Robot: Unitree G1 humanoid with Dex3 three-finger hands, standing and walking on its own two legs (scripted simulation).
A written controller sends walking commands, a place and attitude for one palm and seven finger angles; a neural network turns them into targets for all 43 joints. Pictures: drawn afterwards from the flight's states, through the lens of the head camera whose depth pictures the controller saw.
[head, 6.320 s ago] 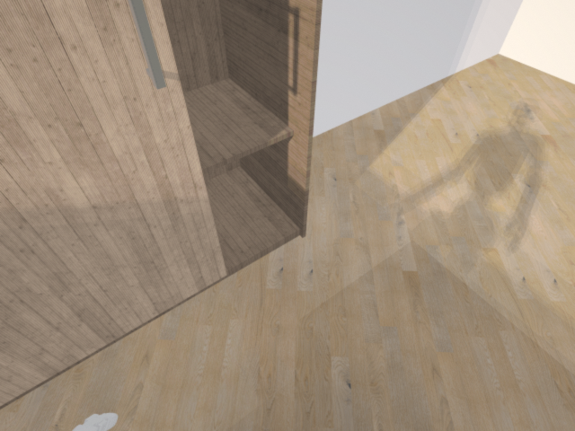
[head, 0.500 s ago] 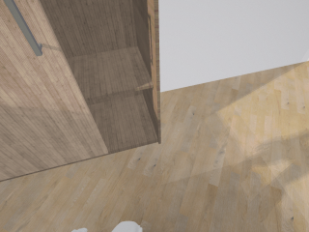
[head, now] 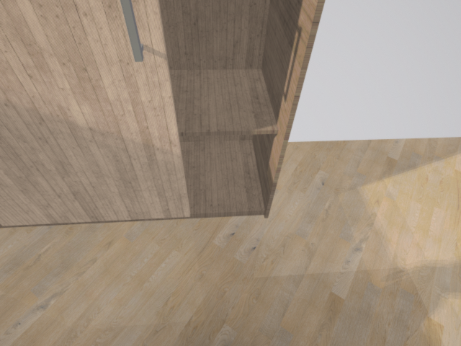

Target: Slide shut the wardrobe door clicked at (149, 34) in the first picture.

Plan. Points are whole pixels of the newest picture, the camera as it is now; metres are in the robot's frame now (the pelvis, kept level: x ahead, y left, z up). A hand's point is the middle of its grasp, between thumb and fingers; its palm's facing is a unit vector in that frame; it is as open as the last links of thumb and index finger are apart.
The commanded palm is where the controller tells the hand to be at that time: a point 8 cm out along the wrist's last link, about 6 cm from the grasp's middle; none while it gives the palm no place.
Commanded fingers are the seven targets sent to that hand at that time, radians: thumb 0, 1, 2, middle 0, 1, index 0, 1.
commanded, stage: take the last steps up to it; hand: left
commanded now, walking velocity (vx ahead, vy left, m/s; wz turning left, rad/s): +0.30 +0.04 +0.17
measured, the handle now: (128, 1) +0.73 +0.28 +0.24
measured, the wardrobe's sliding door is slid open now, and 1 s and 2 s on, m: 0.38 0.38 0.38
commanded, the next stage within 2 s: come to a stop and stand still in 0.92 s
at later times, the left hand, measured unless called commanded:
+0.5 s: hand out of the picture -0.05 +0.14 -0.16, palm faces +0.23 -0.96 -0.16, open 7.4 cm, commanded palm none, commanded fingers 0.00 0.90 0.90 -0.20 -0.30 -0.20 -0.30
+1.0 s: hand (127, 260) +0.31 +0.26 -0.16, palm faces +0.07 -0.97 -0.22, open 7.4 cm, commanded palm none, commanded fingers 0.00 0.90 0.90 -0.20 -0.30 -0.20 -0.30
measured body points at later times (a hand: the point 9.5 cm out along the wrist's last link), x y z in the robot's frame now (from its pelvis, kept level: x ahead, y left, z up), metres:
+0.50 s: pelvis +0.07 +0.00 +0.00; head +0.07 +0.00 +0.45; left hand -0.06 +0.19 -0.15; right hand +0.12 -0.23 -0.16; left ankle +0.13 +0.16 -0.69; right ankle +0.00 -0.13 -0.74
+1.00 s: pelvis +0.23 +0.06 +0.00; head +0.24 +0.05 +0.44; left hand +0.31 +0.31 -0.14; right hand +0.22 -0.15 -0.17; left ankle +0.15 +0.16 -0.74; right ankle +0.32 -0.04 -0.72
